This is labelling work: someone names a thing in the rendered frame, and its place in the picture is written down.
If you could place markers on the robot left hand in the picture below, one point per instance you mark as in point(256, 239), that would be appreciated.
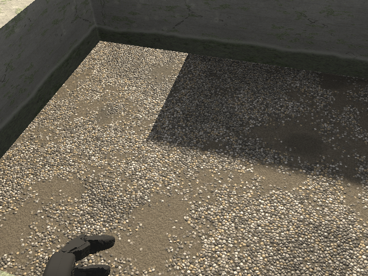
point(62, 263)

